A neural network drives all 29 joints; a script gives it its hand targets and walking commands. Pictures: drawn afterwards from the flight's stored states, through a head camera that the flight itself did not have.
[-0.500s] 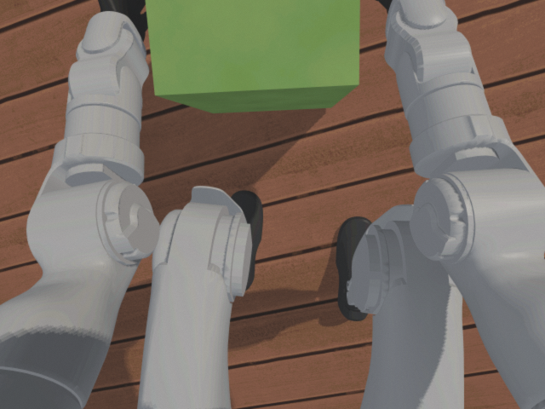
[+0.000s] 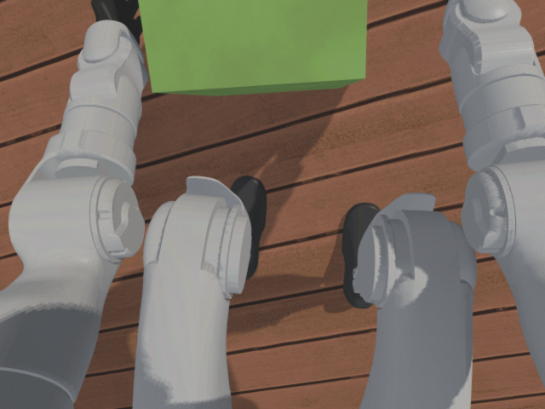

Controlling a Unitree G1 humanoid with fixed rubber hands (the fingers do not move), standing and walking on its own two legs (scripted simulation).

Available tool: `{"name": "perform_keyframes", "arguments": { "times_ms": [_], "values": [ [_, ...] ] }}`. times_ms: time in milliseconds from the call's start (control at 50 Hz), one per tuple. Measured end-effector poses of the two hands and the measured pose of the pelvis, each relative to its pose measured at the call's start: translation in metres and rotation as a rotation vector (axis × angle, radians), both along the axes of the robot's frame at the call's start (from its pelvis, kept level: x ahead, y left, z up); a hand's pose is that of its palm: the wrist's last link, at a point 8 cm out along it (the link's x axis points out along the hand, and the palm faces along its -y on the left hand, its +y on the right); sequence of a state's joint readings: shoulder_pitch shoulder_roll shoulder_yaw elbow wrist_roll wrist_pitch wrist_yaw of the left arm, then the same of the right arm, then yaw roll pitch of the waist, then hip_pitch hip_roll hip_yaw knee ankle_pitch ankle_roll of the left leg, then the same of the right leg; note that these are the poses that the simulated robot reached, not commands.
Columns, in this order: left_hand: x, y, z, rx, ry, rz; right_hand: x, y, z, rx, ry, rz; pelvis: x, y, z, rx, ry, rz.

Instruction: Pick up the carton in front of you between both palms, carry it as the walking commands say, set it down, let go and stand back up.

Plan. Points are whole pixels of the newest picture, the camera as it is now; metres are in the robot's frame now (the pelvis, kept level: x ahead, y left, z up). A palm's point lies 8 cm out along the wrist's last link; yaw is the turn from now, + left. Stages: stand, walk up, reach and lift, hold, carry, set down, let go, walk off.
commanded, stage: set down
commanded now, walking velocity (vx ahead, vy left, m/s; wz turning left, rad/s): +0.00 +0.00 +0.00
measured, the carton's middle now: (264, 5) +0.52 +0.08 -0.24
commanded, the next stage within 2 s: let go in 1.16 s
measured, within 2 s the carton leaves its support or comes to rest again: neither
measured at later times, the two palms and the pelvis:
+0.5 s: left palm out of the picture +0.50 +0.25 -0.05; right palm out of the picture +0.57 -0.12 -0.04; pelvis +0.01 +0.00 +0.07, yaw +0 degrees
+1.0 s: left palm out of the picture +0.50 +0.26 +0.11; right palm out of the picture +0.57 -0.13 +0.10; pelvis +0.03 +0.00 +0.20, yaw +0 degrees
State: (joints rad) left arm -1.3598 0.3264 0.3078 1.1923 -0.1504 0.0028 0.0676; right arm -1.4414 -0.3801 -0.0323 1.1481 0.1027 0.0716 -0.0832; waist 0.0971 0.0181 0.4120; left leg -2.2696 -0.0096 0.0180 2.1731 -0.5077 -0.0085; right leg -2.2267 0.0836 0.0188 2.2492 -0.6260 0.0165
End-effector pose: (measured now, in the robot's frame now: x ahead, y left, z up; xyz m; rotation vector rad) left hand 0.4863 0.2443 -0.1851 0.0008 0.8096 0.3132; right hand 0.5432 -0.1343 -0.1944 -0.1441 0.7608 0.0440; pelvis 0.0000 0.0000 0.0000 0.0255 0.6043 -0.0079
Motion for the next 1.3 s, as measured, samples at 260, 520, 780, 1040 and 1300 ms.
{"name": "perform_keyframes", "arguments": {
  "times_ms": [260, 520, 780, 1040, 1300],
  "values": [
    [0.018, 0.007, 0.052, -0.003, -0.159, 0.014, 0.028, 0.017, 0.061, 0.022, -0.126, 0.012, 0.004, 0.002, 0.01, -0.009, 0.038, 0.009],
    [0.013, 0.006, 0.145, -0.003, -0.167, 0.015, 0.028, 0.01, 0.156, 0.009, -0.115, -0.021, 0.01, 0.002, 0.077, -0.022, 0.151, 0.017],
    [0.012, 0.013, 0.219, 0.007, -0.181, 0.009, 0.028, 0.006, 0.224, 0.009, -0.134, -0.004, 0.02, 0.001, 0.137, -0.018, 0.212, 0.014],
    [0.009, 0.016, 0.303, -0.001, -0.186, 0.002, 0.03, 0.002, 0.31, 0.012, -0.128, 0.006, 0.034, 0.0, 0.211, -0.02, 0.216, 0.016],
    [-0.001, 0.014, 0.363, 0.018, -0.155, -0.063, 0.013, -0.005, 0.371, -0.022, -0.107, -0.006, 0.049, 0.005, 0.277, -0.028, 0.176, 0.013]
  ]
}}
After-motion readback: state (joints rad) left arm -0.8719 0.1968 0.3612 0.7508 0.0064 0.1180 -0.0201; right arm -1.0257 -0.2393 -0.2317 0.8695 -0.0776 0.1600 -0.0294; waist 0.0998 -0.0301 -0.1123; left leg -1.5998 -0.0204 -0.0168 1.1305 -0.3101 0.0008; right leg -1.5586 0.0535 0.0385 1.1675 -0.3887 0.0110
